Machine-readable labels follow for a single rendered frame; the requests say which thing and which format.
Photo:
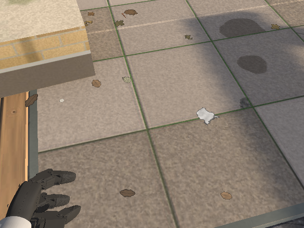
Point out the robot left hand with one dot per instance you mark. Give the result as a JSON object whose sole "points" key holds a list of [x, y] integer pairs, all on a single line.
{"points": [[31, 204]]}

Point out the robot left forearm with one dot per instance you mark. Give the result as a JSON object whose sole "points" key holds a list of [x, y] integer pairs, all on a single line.
{"points": [[14, 222]]}

